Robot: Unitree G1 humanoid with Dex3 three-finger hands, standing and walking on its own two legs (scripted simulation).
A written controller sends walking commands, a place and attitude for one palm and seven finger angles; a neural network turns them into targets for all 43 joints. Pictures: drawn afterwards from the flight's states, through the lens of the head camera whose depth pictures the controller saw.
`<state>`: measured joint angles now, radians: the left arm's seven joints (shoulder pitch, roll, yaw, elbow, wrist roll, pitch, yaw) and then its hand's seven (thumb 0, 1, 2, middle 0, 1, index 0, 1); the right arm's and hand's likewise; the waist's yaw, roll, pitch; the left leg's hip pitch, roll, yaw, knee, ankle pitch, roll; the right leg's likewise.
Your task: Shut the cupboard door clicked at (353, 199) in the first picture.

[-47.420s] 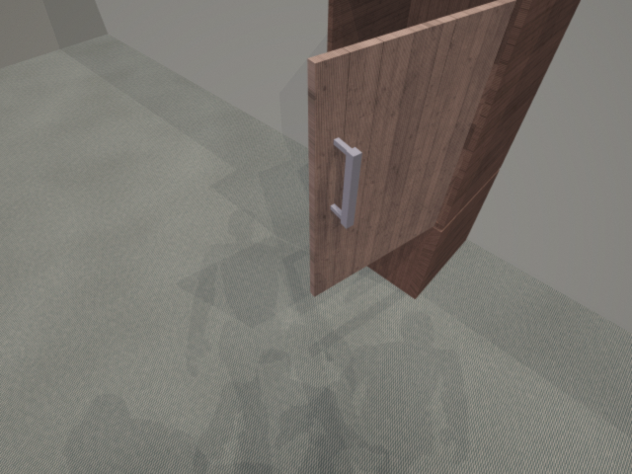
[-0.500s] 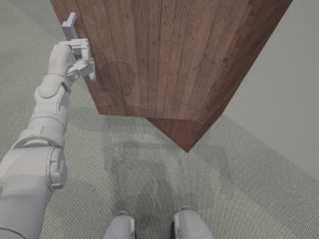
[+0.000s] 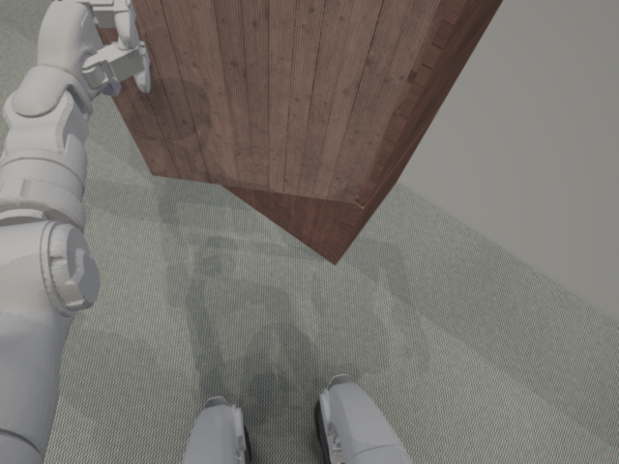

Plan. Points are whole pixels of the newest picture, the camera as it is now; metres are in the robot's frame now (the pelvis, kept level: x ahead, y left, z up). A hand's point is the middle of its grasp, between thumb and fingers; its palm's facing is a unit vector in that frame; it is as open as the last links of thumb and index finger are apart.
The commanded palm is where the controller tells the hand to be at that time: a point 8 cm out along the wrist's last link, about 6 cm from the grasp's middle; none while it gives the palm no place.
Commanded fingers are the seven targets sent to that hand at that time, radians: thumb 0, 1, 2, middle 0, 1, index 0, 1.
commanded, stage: push the door shut along its arc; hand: left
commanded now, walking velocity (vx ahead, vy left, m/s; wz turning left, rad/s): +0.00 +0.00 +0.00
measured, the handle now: (90, 23) +0.63 +0.18 +0.11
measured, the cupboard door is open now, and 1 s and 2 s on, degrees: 30 23 23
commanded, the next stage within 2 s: pull the fist back off the door in 0.46 s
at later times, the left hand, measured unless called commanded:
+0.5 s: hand (176, 23) +0.61 +0.08 +0.13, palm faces -0.34 -0.94 -0.02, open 2.9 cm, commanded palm +0.63 +0.10 +0.12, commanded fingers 0.00 0.90 0.90 -1.30 -1.50 -1.30 -1.50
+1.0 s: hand (189, 28) +0.60 +0.06 +0.13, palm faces +0.07 -1.00 -0.02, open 3.1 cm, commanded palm +0.56 +0.11 +0.12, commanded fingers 0.00 0.90 0.90 -1.30 -1.50 -1.30 -1.50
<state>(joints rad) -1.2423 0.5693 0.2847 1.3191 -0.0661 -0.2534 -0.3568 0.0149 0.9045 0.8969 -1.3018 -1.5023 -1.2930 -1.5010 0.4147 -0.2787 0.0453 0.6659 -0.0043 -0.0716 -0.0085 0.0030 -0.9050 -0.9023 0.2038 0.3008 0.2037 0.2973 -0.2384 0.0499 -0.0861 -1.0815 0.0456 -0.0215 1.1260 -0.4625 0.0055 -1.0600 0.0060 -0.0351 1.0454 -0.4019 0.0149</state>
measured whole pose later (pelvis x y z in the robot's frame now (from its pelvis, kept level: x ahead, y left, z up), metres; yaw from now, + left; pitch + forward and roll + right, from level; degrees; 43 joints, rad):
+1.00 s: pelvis +0.02 -0.01 +0.02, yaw -1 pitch +25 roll -2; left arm -1.19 0.38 0.37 1.26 0.06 -0.31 0.11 0.02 0.89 0.89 -1.30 -1.50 -1.29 -1.50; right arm 0.48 -0.24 0.02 0.64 -0.08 0.00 0.08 0.00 -0.91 -0.90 0.20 0.30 0.20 0.30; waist -0.25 0.07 -0.11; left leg -1.00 0.06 0.00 1.03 -0.46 -0.01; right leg -1.00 0.02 -0.02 0.97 -0.40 0.00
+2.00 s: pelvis +0.04 -0.02 +0.06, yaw +1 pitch +7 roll -1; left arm -0.37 0.20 0.14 0.50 -0.14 -0.24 -0.03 0.02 0.90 0.90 -1.30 -1.50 -1.30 -1.50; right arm 0.33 -0.26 -0.01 0.63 0.04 -0.01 -0.02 0.01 -0.91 -0.90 0.20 0.30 0.20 0.30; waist -0.04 0.05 -0.08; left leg -0.49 0.04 0.01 0.75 -0.38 -0.02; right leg -0.50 0.00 -0.01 0.73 -0.35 0.00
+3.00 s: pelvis +0.05 -0.01 +0.09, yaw +2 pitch -3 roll +0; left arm 0.45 0.32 0.34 -0.34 -0.04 -0.09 0.12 0.01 0.90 0.90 -0.24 -0.34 -0.23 -0.33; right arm 0.20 -0.24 0.01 0.65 0.01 -0.10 -0.10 0.01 -0.90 -0.90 0.20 0.30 0.20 0.30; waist 0.07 0.08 0.00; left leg -0.10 0.01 0.00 0.43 -0.27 0.00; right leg -0.11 -0.02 -0.03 0.42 -0.25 0.01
